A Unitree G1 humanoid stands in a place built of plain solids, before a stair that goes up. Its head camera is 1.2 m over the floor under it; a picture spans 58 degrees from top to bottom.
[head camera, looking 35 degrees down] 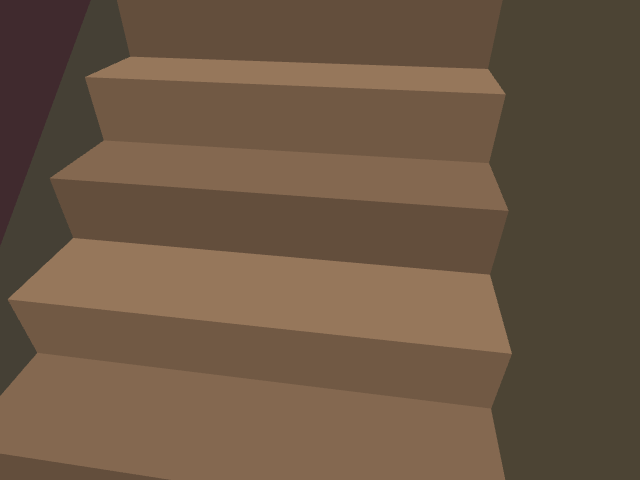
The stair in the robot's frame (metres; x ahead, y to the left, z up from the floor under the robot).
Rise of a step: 0.21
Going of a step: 0.29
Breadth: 1.28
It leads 8 degrees to the right of straight ahead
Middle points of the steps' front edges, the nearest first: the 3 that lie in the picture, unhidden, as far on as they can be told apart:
0.75 0.19 0.42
1.03 0.15 0.63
1.32 0.11 0.84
